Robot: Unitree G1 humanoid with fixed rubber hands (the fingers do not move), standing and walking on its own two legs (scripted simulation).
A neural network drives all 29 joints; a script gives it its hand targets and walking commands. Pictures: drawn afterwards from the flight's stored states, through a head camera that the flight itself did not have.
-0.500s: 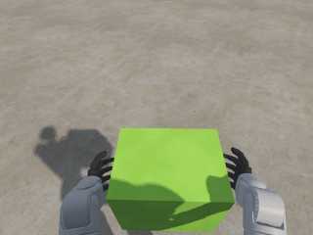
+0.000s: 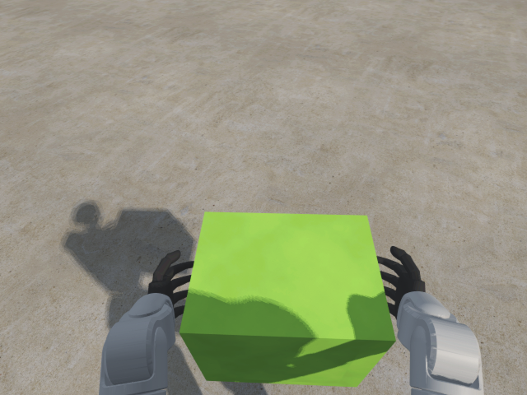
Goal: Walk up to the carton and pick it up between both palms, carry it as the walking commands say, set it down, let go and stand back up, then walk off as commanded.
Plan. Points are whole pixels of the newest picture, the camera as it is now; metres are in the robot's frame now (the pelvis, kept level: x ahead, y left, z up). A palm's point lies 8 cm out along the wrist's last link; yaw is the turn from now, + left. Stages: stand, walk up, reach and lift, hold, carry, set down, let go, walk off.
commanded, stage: carry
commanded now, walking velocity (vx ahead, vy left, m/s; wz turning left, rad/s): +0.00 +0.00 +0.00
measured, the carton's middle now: (282, 302) +0.29 +0.00 -0.01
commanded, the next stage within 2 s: none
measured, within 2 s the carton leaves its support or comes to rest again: neither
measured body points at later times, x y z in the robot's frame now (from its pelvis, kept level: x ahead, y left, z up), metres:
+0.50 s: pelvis +0.00 +0.00 +0.00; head -0.01 -0.01 +0.45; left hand +0.26 +0.16 +0.05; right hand +0.27 -0.18 +0.05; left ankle +0.06 +0.10 -0.73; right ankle +0.00 -0.12 -0.73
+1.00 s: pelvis -0.01 +0.02 -0.01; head -0.02 +0.02 +0.44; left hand +0.26 +0.17 +0.06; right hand +0.25 -0.17 +0.07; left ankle +0.06 +0.10 -0.73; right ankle +0.00 -0.12 -0.73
